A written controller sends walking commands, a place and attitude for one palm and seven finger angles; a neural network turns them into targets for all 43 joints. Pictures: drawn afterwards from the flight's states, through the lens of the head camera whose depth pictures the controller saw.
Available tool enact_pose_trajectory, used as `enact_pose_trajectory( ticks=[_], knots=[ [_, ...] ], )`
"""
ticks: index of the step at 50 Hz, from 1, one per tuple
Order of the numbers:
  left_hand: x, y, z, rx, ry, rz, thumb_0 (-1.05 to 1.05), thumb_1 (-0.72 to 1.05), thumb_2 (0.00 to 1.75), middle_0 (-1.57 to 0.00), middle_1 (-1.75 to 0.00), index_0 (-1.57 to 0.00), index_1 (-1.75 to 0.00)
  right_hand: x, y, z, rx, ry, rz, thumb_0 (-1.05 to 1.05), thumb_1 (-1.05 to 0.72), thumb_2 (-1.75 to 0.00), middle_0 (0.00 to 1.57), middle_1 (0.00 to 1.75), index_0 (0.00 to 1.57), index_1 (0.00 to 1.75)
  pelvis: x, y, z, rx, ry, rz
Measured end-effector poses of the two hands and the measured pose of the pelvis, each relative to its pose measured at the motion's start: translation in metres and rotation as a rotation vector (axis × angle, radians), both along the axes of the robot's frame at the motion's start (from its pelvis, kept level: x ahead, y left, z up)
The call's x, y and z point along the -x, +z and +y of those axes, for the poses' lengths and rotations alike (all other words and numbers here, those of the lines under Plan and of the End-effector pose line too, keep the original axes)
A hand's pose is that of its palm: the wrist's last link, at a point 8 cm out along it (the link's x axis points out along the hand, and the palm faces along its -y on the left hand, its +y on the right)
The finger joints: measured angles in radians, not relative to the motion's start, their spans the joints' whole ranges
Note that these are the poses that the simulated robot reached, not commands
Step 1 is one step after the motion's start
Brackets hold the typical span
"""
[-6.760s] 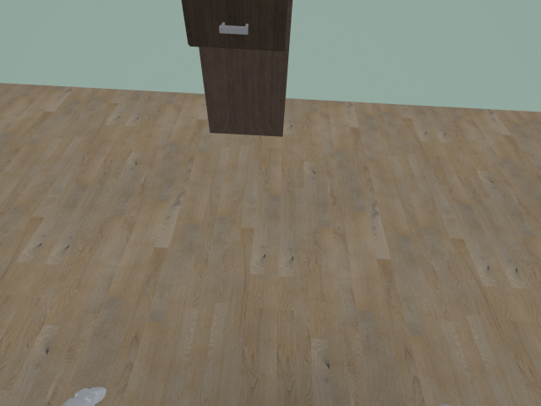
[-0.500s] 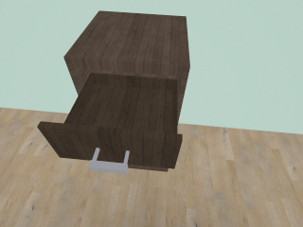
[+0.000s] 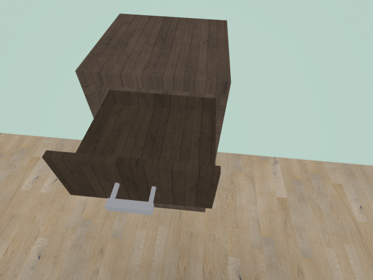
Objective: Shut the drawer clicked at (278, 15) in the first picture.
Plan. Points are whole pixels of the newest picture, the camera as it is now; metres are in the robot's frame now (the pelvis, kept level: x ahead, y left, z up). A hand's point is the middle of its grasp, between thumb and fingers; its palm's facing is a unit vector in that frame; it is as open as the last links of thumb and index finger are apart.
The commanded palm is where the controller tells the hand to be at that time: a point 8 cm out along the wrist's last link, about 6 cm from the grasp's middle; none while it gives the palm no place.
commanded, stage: look again from close up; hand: left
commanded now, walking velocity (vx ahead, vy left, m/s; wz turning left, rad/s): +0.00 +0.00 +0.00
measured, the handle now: (132, 197) +0.31 +0.15 -0.03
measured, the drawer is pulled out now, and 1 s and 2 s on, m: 0.28 0.27 0.27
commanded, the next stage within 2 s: raise the hand and make a fist in 0.08 s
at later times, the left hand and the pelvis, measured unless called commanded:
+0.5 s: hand (128, 259) +0.17 +0.13 -0.01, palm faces +0.06 -1.00 +0.01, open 6.5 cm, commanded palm +0.10 +0.19 -0.04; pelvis -0.03 -0.02 -0.04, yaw +2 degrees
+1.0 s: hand (121, 269) +0.15 +0.14 +0.00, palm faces -0.01 -1.00 -0.05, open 3.9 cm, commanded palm +0.10 +0.19 +0.00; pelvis -0.03 -0.03 -0.06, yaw +3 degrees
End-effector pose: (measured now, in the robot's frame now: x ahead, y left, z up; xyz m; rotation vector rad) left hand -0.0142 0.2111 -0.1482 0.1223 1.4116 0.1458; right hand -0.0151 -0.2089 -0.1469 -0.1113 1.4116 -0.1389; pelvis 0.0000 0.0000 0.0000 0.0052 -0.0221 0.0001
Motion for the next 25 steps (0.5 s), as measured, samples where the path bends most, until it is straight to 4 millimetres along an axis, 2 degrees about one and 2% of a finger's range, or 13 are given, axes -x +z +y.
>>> enact_pose_trajectory(
  ticks=[10,12,14,16,20,22,25],
  knots=[
    [0.007,0.000,-0.007,0.001,-0.001,0.005,0.00,0.91,0.89,-0.20,-0.30,-0.20,-0.30,0.004,-0.001,-0.003,-0.005,0.001,0.005,0.01,-0.91,-0.90,0.20,0.30,0.20,0.30,0.004,0.000,-0.004,0.004,0.003,0.005],
    [-0.010,0.014,0.006,-0.046,0.056,-0.097,0.04,0.95,0.89,-0.20,-0.30,-0.20,-0.30,-0.002,0.004,-0.010,0.024,0.013,-0.077,0.02,-0.92,-0.90,0.20,0.30,0.20,0.30,0.006,-0.002,-0.005,0.002,0.009,0.004],
    [-0.043,0.044,0.019,-0.116,0.071,-0.336,0.06,0.97,0.89,-0.21,-0.31,-0.21,-0.31,-0.016,0.009,-0.022,0.054,0.012,-0.224,0.03,-0.93,-0.90,0.20,0.30,0.20,0.30,0.007,-0.005,-0.007,-0.010,0.020,0.016],
    [-0.080,0.078,0.019,-0.134,0.066,-0.574,0.06,0.97,0.89,-0.22,-0.33,-0.22,-0.33,-0.037,0.014,-0.034,0.075,0.032,-0.366,0.03,-0.93,-0.90,0.20,0.30,0.20,0.30,0.011,-0.008,-0.007,-0.009,0.041,0.020],
    [-0.152,0.137,-0.007,-0.042,-0.006,-1.057,0.04,0.96,0.89,-0.27,-0.38,-0.27,-0.38,-0.090,0.029,-0.057,0.121,0.098,-0.624,0.02,-0.92,-0.90,0.20,0.30,0.20,0.30,0.022,-0.019,-0.010,0.000,0.056,0.070],
    [-0.170,0.150,-0.026,0.056,-0.044,-1.252,0.03,0.94,0.89,-0.29,-0.41,-0.30,-0.41,-0.118,0.042,-0.066,0.140,0.122,-0.737,0.02,-0.92,-0.90,0.20,0.30,0.20,0.30,0.027,-0.028,-0.015,-0.003,0.043,0.107],
    [-0.157,0.135,-0.030,0.098,-0.084,-1.349,0.02,0.93,0.89,-0.29,-0.45,-0.35,-0.47,-0.155,0.058,-0.074,0.152,0.165,-0.874,0.02,-0.91,-0.90,0.20,0.30,0.20,0.30,0.033,-0.044,-0.023,-0.006,0.031,0.148]
  ],
)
